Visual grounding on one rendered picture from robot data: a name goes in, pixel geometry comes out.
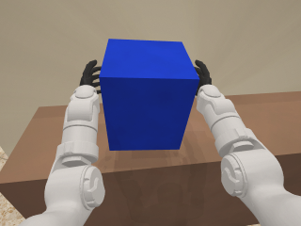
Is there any robot right hand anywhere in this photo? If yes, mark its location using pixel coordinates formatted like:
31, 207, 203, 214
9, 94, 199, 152
194, 59, 212, 96

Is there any carton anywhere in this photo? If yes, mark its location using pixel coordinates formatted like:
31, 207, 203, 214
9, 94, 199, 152
99, 39, 200, 151

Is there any robot right upper arm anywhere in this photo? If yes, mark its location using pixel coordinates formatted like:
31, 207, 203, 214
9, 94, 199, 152
220, 149, 301, 226

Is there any robot left upper arm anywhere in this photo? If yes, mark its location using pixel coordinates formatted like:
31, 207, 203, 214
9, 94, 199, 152
18, 165, 105, 226

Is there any robot left forearm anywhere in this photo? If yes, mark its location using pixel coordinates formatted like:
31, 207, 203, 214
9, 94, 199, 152
44, 85, 101, 206

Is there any pedestal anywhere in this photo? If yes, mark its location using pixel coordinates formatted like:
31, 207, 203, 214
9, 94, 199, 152
0, 91, 301, 226

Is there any robot right forearm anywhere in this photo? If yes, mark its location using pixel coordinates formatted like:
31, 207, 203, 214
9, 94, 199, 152
196, 84, 284, 184

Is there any robot left hand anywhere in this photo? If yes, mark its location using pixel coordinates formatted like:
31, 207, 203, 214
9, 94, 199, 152
79, 59, 102, 94

